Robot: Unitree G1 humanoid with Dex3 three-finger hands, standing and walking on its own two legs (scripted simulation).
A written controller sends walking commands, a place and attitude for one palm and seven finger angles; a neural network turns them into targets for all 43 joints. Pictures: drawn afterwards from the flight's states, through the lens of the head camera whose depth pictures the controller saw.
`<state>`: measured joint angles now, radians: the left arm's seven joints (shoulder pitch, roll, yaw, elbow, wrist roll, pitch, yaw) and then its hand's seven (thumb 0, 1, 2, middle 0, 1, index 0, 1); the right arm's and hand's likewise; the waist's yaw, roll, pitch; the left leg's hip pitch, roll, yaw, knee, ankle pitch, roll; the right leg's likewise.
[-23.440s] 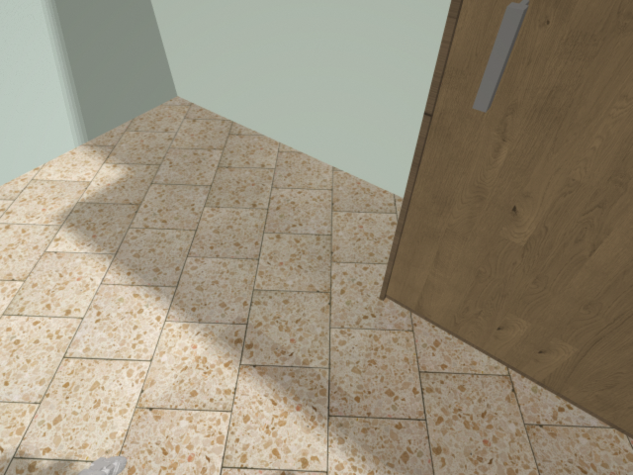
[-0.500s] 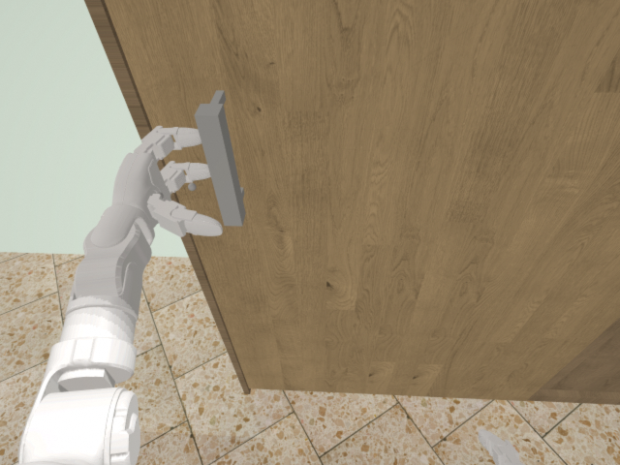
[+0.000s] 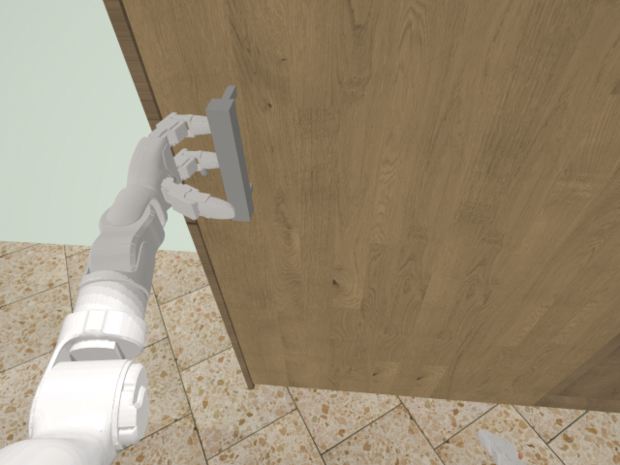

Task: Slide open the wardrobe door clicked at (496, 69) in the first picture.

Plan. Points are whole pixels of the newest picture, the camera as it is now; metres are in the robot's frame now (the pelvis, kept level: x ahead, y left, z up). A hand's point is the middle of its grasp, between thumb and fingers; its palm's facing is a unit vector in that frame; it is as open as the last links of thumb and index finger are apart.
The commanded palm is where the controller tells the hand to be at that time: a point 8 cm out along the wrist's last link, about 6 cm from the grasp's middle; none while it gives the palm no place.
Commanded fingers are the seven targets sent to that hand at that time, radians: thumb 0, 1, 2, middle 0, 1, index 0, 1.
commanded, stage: slide the fingers in behind the handle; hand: left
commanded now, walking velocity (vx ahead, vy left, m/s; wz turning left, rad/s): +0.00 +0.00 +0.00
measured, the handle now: (237, 156) +0.46 +0.12 +0.18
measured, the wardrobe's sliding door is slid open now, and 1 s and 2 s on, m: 0.00 0.00 0.00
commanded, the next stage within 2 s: grip the handle and tug to test in 1.82 s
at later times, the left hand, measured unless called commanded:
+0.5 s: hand (217, 179) +0.41 +0.14 +0.18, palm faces -0.04 -1.00 +0.00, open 14.0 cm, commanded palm +0.39 +0.19 +0.18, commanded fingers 0.00 -0.50 0.30 -0.30 -1.20 -0.30 -1.20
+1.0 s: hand (228, 178) +0.41 +0.13 +0.18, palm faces -0.04 -1.00 +0.00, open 14.0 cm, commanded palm +0.38 +0.17 +0.18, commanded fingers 0.00 -0.50 0.30 -0.30 -1.20 -0.30 -1.20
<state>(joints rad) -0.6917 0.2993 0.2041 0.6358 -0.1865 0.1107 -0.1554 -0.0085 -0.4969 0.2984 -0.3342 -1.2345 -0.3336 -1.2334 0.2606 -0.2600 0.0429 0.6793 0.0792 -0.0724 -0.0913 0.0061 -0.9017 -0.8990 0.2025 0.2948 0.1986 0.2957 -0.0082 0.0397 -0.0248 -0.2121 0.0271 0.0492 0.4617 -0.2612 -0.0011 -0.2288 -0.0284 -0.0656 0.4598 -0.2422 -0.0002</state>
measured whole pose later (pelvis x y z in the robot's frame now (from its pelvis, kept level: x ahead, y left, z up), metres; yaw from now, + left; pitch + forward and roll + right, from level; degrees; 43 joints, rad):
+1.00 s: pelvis +0.00 +0.00 +0.00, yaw -1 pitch +0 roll +0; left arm -0.60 0.23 0.17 0.48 -0.18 0.16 -0.10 -0.01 -0.50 0.30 -0.30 -1.21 -0.30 -1.20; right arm 0.23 -0.24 0.05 0.65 0.07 -0.05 -0.07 0.01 -0.90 -0.90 0.20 0.29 0.20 0.30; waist -0.01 0.04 -0.03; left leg -0.19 0.03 0.06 0.44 -0.26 0.00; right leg -0.21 -0.02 -0.05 0.45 -0.24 0.00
